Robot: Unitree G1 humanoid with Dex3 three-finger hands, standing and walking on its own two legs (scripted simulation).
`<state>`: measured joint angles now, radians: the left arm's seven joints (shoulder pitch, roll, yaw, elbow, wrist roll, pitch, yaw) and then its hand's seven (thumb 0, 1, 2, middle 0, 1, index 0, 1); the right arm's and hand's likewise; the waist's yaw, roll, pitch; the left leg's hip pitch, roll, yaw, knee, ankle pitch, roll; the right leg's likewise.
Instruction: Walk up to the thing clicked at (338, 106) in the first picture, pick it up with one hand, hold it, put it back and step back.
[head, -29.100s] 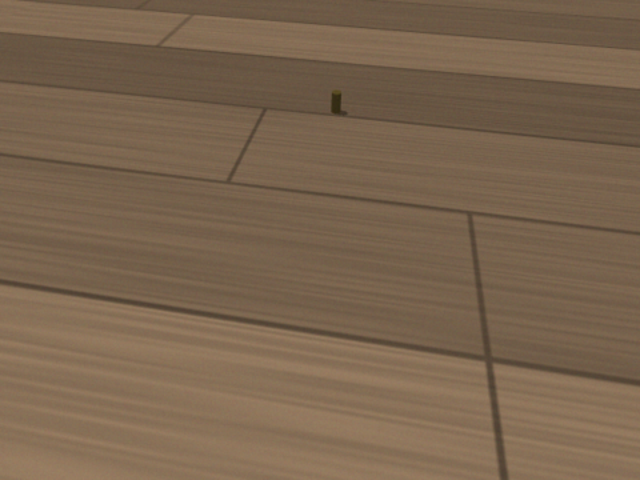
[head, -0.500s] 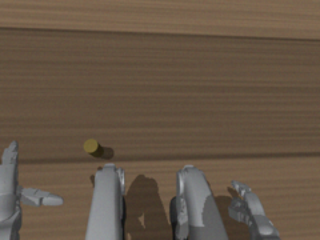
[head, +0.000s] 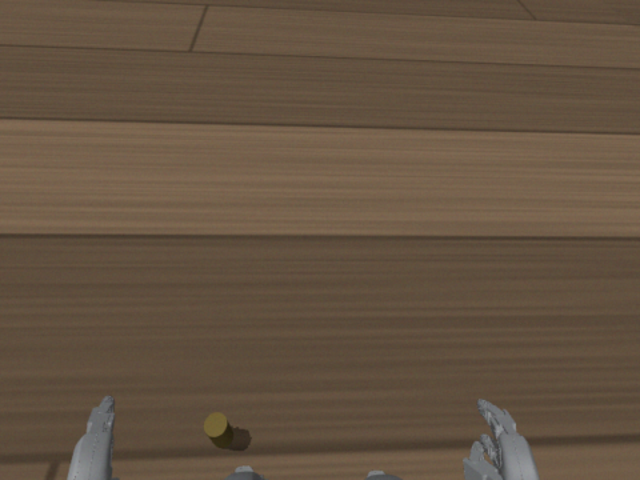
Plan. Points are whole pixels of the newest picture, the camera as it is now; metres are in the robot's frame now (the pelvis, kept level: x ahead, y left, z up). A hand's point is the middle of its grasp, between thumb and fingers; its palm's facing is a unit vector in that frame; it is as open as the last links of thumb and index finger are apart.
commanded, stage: home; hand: left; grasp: from the side
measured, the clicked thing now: (219, 430) +0.35 +0.22 -0.63
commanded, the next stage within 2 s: stand in 1.86 s
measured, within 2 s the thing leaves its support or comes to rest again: neither
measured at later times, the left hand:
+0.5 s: hand (155, 475) +0.17 +0.18 -0.03, palm faces +0.11 -0.95 -0.30, open 17.5 cm
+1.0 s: hand out of the picture +0.16 +0.17 -0.03, palm faces +0.10 -0.95 -0.29, open 17.6 cm
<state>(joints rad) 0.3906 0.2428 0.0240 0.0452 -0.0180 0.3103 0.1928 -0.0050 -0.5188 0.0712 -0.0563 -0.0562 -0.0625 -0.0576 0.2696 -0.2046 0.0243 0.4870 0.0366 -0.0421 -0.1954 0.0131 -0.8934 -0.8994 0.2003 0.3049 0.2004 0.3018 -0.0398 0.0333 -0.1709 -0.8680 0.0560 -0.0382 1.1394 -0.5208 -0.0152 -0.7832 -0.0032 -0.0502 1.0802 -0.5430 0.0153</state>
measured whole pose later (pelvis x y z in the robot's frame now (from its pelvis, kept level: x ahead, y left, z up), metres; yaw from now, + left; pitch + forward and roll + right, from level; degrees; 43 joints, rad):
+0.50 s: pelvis +0.01 -0.01 +0.03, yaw +1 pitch +8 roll -2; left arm 0.48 0.22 -0.01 -0.04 -0.01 0.30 0.14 -0.01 -0.56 0.05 -0.05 -0.05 -0.06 -0.05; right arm 0.27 -0.21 0.03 0.48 0.01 -0.10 -0.19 0.02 -0.89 -0.90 0.20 0.30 0.20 0.30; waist -0.02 0.04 -0.11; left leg -0.66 0.05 -0.04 0.98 -0.47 -0.03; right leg -0.58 0.00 -0.06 0.93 -0.50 0.01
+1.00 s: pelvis +0.00 -0.02 +0.03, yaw +1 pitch +7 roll -1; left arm 0.46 0.20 -0.01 0.01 -0.01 0.28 0.13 -0.01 -0.57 0.04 -0.05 -0.05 -0.06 -0.05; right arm 0.28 -0.21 0.02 0.50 0.02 -0.11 -0.19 0.02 -0.90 -0.90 0.20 0.30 0.20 0.30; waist -0.02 0.04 -0.10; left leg -0.64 0.06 -0.03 0.95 -0.45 -0.04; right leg -0.57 0.00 -0.05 0.92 -0.48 0.00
